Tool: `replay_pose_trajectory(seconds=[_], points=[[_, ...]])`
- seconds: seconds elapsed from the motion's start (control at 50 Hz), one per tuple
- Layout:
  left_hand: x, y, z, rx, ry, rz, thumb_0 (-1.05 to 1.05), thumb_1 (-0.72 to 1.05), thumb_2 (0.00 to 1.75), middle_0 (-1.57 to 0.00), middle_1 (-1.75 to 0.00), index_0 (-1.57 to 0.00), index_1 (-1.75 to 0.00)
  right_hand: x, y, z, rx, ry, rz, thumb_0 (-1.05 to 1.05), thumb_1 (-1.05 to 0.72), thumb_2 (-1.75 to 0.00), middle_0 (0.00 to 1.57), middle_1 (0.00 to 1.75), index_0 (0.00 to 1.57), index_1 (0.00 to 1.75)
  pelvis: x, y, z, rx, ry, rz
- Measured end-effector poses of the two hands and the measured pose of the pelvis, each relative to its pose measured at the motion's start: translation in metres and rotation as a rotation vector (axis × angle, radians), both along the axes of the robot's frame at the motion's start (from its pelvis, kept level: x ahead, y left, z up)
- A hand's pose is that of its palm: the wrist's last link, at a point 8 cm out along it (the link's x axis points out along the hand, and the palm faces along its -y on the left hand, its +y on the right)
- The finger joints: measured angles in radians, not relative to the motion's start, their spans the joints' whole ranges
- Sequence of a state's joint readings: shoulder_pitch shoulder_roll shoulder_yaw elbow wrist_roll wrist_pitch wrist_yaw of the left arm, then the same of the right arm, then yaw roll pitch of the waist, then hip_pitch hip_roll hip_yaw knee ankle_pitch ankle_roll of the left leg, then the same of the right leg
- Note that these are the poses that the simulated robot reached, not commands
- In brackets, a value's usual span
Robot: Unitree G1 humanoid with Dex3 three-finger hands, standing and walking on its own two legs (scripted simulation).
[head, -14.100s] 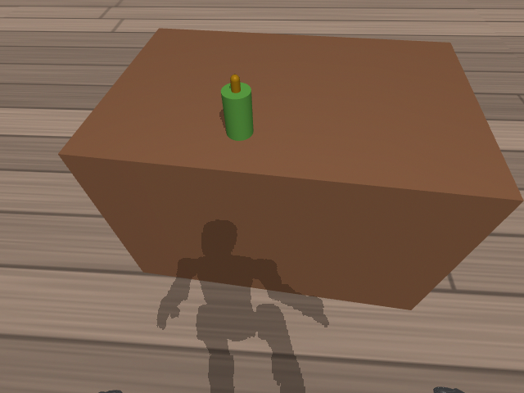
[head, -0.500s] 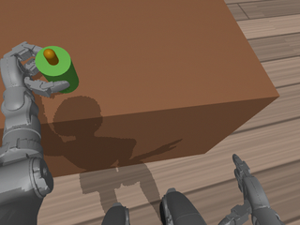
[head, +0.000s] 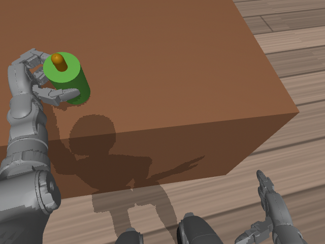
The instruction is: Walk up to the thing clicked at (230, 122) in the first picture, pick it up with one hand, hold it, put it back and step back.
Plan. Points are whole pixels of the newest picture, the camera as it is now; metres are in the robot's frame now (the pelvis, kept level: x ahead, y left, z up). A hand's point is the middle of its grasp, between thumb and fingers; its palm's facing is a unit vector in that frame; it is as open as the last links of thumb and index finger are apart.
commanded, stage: settle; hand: left
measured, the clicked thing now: (67, 77) +0.48 +0.19 +0.11
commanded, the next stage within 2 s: lift in 0.32 s
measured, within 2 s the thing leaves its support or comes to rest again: neither
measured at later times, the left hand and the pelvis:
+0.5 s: hand (49, 66) +0.49 +0.22 +0.14, palm faces +0.20 -0.98 -0.02, open 10.3 cm; pelvis +0.00 +0.00 +0.01, yaw +0 degrees
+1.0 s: hand (38, 56) +0.44 +0.20 +0.21, palm faces +0.20 -0.98 -0.01, open 10.3 cm; pelvis +0.01 +0.00 +0.02, yaw +1 degrees
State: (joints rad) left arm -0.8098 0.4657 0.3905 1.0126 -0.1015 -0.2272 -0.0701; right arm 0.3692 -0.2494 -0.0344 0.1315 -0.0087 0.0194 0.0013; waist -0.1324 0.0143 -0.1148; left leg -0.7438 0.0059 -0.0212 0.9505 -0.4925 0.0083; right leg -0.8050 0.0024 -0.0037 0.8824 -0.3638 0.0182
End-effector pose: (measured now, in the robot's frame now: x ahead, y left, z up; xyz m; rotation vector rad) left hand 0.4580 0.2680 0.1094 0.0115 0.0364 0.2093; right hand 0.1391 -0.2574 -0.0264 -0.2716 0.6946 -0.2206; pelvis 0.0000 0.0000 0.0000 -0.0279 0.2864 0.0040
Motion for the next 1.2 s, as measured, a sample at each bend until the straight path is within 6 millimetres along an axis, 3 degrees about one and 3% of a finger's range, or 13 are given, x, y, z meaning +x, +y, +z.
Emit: replay_pose_trajectory(seconds=[0.26, 0.58, 0.74, 0.84, 1.02, 1.2], points=[[0.0, -0.004, 0.001, -0.013, 0.011, -0.014, -0.05, -0.61, 0.71, -0.71, -1.19, -0.94, -1.3, -0.001, 0.002, 0.002, 0.003, 0.006, -0.007, -0.01, 0.52, -0.05, 0.05, 0.05, 0.05, 0.05, 0.002, 0.0, 0.005, 0.003, -0.008, -0.001], [0.002, -0.006, 0.031, -0.004, -0.003, -0.009, -0.05, -0.61, 0.72, -0.71, -1.18, -0.93, -1.3, -0.001, -0.001, -0.001, 0.032, 0.002, -0.031, -0.01, 0.53, -0.05, 0.05, 0.05, 0.05, 0.05, 0.005, 0.001, 0.011, 0.002, -0.028, -0.003], [-0.013, -0.014, 0.038, 0.01, -0.004, -0.011, -0.04, -0.61, 0.71, -0.72, -1.19, -0.94, -1.3, -0.001, -0.009, -0.001, 0.032, -0.007, -0.053, -0.01, 0.52, -0.05, 0.05, 0.05, 0.05, 0.05, 0.004, 0.0, 0.015, 0.006, -0.057, -0.005], [-0.027, -0.019, 0.058, 0.017, -0.057, -0.005, -0.04, -0.61, 0.72, -0.72, -1.19, -0.93, -1.31, 0.004, -0.015, 0.005, 0.021, -0.038, -0.063, -0.01, 0.52, -0.05, 0.05, 0.05, 0.05, 0.05, 0.007, -0.001, 0.019, 0.01, -0.088, 0.0], [-0.051, -0.025, 0.101, 0.034, -0.105, -0.007, -0.04, -0.61, 0.73, -0.72, -1.19, -0.93, -1.31, 0.016, -0.005, 0.007, 0.073, -0.096, -0.048, -0.01, 0.53, -0.05, 0.05, 0.05, 0.05, 0.05, 0.009, -0.004, 0.025, 0.014, -0.154, 0.008], [-0.078, -0.036, 0.111, 0.013, -0.066, -0.022, -0.03, -0.61, 0.74, -0.72, -1.18, -0.93, -1.3, 0.009, -0.001, 0.004, 0.109, -0.096, -0.029, -0.01, 0.53, -0.04, 0.05, 0.05, 0.05, 0.05, 0.005, -0.007, 0.031, 0.025, -0.202, 0.012]])
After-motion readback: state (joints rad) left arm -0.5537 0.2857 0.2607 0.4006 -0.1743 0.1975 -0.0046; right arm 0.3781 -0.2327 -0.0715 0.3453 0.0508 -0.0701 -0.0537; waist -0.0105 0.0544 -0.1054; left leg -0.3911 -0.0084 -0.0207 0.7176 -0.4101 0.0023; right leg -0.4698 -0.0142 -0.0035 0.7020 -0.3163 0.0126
